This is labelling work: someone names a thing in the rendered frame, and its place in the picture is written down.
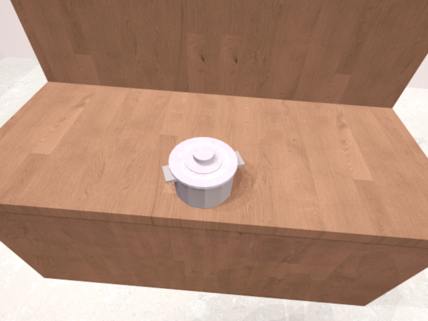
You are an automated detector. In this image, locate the pot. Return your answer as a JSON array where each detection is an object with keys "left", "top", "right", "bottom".
[{"left": 162, "top": 151, "right": 245, "bottom": 209}]

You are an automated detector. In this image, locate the table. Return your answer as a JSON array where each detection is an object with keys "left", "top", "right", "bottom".
[{"left": 0, "top": 0, "right": 428, "bottom": 306}]

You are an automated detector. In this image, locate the knob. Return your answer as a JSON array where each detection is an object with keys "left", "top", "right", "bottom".
[{"left": 193, "top": 146, "right": 214, "bottom": 164}]

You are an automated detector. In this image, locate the lid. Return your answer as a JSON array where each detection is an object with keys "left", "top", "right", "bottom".
[{"left": 169, "top": 137, "right": 238, "bottom": 189}]

